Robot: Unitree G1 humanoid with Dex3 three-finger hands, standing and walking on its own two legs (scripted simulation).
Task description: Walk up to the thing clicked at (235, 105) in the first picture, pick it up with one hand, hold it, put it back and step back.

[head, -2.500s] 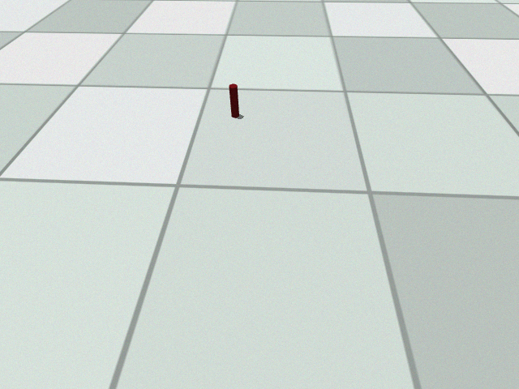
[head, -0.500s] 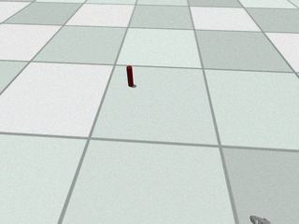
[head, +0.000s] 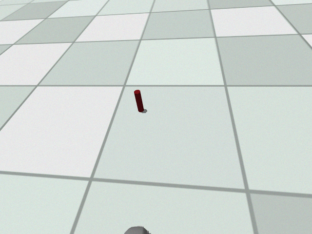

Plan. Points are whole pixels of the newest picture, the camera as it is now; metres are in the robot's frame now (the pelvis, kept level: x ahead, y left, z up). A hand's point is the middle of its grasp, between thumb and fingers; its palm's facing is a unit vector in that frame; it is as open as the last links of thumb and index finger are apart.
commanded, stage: walk up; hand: left
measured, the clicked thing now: (139, 101) +1.28 +0.29 -0.66
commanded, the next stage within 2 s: none
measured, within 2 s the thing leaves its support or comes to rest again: neither
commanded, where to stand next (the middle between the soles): +0.92 +0.08 m, yaw -2 degrees
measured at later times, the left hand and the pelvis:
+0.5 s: hand (78, 184) +0.31 +0.32 -0.15, palm faces -0.02 -0.94 -0.35, open 7.4 cm; pelvis +0.24 +0.05 +0.00, yaw +1 degrees
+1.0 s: hand (94, 146) +0.45 +0.29 -0.12, palm faces +0.02 -0.91 -0.42, open 7.4 cm; pelvis +0.43 +0.01 +0.00, yaw +1 degrees
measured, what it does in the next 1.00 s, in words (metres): walks ahead: left foot, then right foot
